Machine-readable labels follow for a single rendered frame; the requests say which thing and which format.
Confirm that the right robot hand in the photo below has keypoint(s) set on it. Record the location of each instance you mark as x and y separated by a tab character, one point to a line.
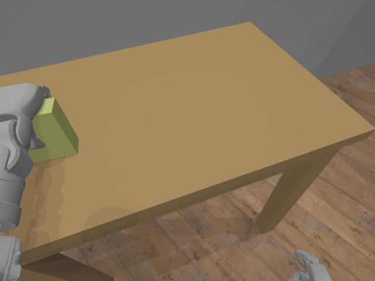
317	272

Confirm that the robot left forearm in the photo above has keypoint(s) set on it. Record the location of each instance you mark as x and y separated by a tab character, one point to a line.
15	165

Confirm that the table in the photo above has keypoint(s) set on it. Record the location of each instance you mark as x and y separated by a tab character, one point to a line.
169	124

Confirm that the robot left upper arm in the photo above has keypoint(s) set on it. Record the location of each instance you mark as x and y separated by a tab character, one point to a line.
10	258

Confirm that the sponge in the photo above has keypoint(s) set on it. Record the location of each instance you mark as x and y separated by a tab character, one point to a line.
53	128

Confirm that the left robot hand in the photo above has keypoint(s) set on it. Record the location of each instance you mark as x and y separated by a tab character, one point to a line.
27	99

